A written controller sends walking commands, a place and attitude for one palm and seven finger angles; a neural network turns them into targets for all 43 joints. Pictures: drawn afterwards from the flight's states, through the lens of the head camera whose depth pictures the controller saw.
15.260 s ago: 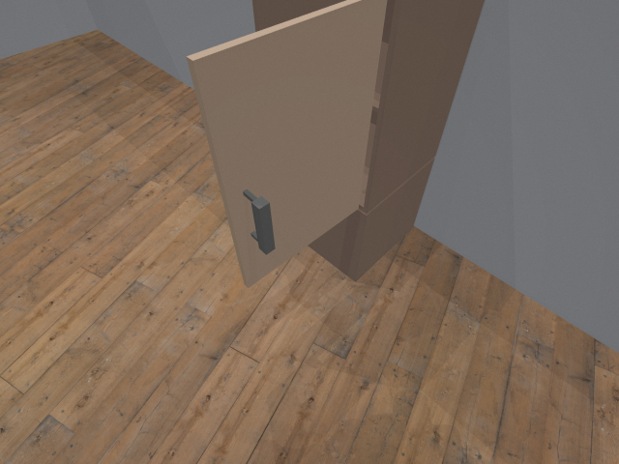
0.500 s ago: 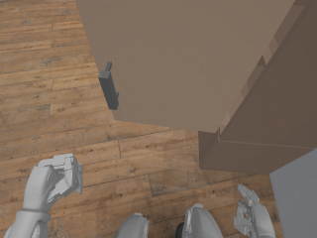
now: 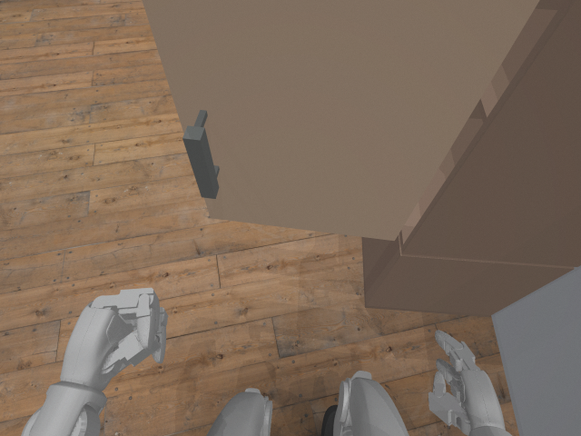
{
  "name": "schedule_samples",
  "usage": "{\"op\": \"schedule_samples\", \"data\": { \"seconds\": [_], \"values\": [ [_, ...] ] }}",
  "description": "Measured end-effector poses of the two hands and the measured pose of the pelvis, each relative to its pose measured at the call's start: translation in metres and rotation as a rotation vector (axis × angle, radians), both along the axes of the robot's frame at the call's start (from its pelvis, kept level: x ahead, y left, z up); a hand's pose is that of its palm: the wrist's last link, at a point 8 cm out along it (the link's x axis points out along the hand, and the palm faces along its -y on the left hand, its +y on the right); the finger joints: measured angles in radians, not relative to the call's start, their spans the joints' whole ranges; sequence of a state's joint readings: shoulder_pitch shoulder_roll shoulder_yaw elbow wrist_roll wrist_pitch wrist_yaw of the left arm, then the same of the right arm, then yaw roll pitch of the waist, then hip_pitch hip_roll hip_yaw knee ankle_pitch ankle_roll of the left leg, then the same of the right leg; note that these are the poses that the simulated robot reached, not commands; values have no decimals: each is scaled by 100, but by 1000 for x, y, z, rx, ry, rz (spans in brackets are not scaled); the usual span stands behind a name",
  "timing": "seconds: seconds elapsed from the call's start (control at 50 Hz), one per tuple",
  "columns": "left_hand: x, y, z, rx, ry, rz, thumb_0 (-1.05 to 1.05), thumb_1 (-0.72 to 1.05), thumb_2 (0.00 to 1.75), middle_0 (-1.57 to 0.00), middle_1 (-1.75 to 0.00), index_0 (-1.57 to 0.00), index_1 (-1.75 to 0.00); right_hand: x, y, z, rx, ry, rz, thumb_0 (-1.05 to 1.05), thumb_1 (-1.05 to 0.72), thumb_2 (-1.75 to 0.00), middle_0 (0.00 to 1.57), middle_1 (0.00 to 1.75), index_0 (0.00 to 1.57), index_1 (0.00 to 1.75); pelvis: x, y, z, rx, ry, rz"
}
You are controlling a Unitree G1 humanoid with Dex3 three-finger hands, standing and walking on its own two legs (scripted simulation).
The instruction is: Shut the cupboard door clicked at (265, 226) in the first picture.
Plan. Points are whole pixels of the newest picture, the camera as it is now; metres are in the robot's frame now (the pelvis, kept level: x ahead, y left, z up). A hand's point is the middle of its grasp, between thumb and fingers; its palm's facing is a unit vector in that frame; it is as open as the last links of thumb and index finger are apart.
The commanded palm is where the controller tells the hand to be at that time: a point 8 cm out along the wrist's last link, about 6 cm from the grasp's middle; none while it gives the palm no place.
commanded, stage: bring the fist close to the handle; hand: left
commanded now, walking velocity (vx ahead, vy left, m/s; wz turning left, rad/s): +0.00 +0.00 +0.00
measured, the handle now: (206, 155) +0.52 +0.18 +0.02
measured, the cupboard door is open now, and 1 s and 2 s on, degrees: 87 87 80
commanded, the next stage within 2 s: push the door shut along its arc in 1.30 s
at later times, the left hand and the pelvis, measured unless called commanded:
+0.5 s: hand (194, 260) +0.34 +0.16 +0.02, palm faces -0.08 -1.00 -0.03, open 3.1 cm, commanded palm +0.33 +0.21 +0.03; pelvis +0.00 +0.00 +0.00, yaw +0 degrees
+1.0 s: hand (224, 199) +0.43 +0.13 +0.02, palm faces -0.07 -1.00 -0.03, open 3.2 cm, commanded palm +0.40 +0.19 +0.02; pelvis -0.01 -0.01 -0.01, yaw +0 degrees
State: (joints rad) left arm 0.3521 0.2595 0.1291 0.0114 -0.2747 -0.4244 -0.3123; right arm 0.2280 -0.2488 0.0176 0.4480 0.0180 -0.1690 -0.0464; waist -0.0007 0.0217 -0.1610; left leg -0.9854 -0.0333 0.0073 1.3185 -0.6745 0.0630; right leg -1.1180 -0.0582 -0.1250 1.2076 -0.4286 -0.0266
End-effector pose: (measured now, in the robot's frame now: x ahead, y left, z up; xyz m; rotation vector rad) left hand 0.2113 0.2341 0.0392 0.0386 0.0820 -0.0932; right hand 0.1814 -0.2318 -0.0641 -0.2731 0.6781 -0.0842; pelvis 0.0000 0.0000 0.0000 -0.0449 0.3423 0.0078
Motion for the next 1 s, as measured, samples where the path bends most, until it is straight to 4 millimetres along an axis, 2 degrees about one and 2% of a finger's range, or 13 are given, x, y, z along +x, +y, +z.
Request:
{"op": "schedule_samples", "data": {
  "seconds": [0.1, 0.22, 0.3, 0.38, 0.46, 0.56, 0.7, 0.9, 1.0],
  "values": [
    [26, 3, 2, -2, -95, 33, 2, 90, 90, -130, -150, -131, -149, -2, 0, -10, -11, 24, 18, 2, -90, -89, 21, 30, 21, 30, -3, -1, -6, -1, 12, 6],
    [57, -10, -13, -18, -19, -34, 2, 90, 90, -130, -150, -130, -150, -13, -5, -17, -3, 74, -19, 2, -90, -89, 21, 30, 21, 30, -3, 0, -6, 0, 24, 0],
    [70, -18, -6, -22, -24, -39, 2, 90, 90, -130, -150, -130, -149, -24, -8, -16, -2, 104, -45, 2, -90, -89, 21, 30, 21, 30, -1, 0, -1, 5, 28, -5],
    [84, -14, -1, -20, -71, 18, 2, 90, 90, -130, -150, -130, -149, -33, -12, -19, -6, 143, -50, 2, -90, -89, 21, 30, 21, 30, 0, -1, 0, 12, 32, -8],
    [99, -15, -9, -10, -58, 30, 2, 90, 90, -130, -150, -130, -149, -40, -16, -25, -12, 181, -51, 2, -90, -89, 21, 30, 21, 30, -1, -2, -2, 13, 38, -4],
    [120, -28, -19, -11, -29, -19, 2, 90, 90, -130, -150, -130, -150, -47, -22, -30, -22, 215, -74, 2, -90, -89, 21, 30, 21, 30, -3, -3, -3, 15, 48, -7],
    [153, -35, -7, -19, -95, 12, 2, 90, 90, -130, -150, -130, -149, -59, -27, -35, -18, 262, -101, 1, -90, -89, 21, 30, 21, 30, -3, -5, -3, 22, 61, -13],
    [187, -41, -23, -7, -31, 18, 2, 90, 90, -130, -150, -130, -149, -89, -34, -44, -19, 355, -133, 1, -90, -89, 21, 30, 21, 30, -7, -9, -5, 28, 78, -15],
    [207, -45, -14, -13, -93, 20, 2, 90, 90, -130, -150, -130, -149, -109, -40, -49, -30, 410, -161, 1, -90, -89, 21, 30, 21, 30, -9, -9, -8, 27, 96, -18]
  ]
}}
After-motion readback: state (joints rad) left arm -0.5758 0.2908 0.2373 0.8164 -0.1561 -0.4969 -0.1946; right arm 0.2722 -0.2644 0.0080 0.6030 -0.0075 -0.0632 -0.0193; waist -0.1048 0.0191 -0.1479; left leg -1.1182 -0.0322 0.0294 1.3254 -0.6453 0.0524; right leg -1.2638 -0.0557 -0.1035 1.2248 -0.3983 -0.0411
